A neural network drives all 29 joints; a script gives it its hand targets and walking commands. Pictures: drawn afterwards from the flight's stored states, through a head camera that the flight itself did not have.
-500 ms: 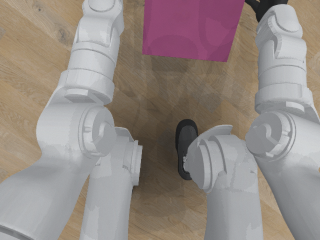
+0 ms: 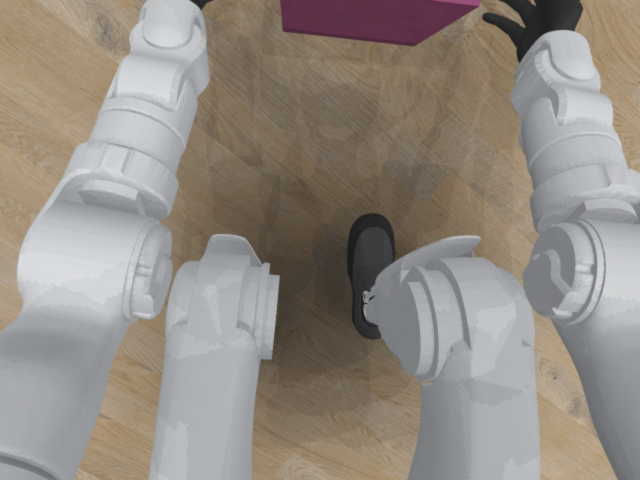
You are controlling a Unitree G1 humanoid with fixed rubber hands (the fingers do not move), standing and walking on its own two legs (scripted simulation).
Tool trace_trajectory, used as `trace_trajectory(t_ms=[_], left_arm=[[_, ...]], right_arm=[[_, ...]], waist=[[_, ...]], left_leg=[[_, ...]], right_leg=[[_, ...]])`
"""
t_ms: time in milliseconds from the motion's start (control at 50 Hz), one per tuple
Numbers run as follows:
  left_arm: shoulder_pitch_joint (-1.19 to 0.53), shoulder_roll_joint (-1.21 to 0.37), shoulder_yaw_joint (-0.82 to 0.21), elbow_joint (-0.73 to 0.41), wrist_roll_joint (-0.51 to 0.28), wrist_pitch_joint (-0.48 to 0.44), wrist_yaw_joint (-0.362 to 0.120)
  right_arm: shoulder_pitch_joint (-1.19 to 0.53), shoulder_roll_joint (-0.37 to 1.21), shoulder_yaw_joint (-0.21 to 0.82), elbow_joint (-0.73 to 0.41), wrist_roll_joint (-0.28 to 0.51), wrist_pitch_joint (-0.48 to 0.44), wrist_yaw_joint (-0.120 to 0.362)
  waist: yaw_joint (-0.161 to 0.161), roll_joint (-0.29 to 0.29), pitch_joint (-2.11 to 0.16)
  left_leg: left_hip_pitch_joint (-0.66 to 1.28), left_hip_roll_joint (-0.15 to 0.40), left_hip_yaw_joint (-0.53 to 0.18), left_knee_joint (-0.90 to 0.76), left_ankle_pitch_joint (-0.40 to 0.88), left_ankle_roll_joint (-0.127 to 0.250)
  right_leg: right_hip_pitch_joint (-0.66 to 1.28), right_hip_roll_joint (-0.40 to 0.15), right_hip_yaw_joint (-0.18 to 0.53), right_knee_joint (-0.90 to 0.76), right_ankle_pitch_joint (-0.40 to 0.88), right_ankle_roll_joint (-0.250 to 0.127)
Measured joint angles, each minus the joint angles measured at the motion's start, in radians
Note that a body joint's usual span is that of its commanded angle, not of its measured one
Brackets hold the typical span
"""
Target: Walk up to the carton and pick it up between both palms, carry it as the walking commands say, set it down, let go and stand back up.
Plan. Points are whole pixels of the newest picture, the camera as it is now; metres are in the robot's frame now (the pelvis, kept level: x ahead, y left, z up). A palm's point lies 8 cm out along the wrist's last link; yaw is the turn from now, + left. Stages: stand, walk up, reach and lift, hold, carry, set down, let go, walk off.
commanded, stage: set down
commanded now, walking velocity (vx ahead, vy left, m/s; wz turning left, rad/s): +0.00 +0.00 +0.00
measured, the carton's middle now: out of the picture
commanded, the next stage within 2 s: let go in 1.62 s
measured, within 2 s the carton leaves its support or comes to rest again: neither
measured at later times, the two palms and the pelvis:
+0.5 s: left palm out of the picture +0.56 +0.11 -0.14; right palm (594, 6) +0.51 -0.25 -0.14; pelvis -0.01 +0.00 +0.01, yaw -1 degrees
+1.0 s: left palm out of the picture +0.56 +0.11 +0.01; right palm out of the picture +0.51 -0.25 +0.01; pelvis +0.01 +0.00 +0.13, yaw +0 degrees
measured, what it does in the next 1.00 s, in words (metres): rises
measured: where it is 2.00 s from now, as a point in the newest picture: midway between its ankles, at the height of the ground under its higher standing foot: (306, 318)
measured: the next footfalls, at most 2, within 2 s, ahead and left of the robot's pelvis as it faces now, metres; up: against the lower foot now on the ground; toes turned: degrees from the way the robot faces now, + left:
none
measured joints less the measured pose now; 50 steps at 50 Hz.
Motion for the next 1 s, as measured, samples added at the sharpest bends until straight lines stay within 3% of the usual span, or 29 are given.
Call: trace_trajectory(t_ms=[100,240,500,680,1000], left_arm=[[-0.068,0.041,-0.023,0.062,-0.066,0.013,-0.021],[-0.126,0.048,-0.003,0.109,-0.066,0.019,-0.04],[-0.011,0.049,0.024,-0.075,-0.051,0.069,0.003],[0.046,0.018,0.087,-0.071,-0.014,0.098,0.0],[0.155,-0.017,0.141,-0.157,0.065,0.123,-0.022]], right_arm=[[-0.022,-0.019,0.044,0.035,0.041,0.005,-0.003],[-0.054,-0.02,0.05,0.04,0.023,0.014,-0.008],[0.04,-0.003,0.053,-0.173,0.028,0.076,-0.039],[0.142,0.018,0.03,-0.252,-0.017,0.129,-0.019],[0.244,0.081,-0.042,-0.349,-0.09,0.163,0.005]], waist=[[0.005,0.017,0.024],[0.008,0.024,0.045],[0.007,0.033,-0.063],[-0.001,0.048,-0.232],[0.003,0.033,-0.391]], left_leg=[[0.007,-0.003,0.001,0.019,0.014,-0.006],[0.013,-0.001,-0.006,0.033,0.023,-0.013],[0.012,0.022,-0.004,-0.032,0.025,-0.003],[0.061,0.03,0.014,-0.193,0.049,0.014],[0.205,0.033,-0.014,-0.479,0.105,0.006]], right_leg=[[0.009,-0.008,-0.003,0.019,0.013,-0.008],[0.016,-0.014,-0.014,0.03,0.025,-0.019],[0.011,0.013,-0.005,-0.039,0.035,-0.008],[0.059,0.031,0.031,-0.179,0.039,0.012],[0.215,0.038,0.036,-0.448,0.065,0.009]])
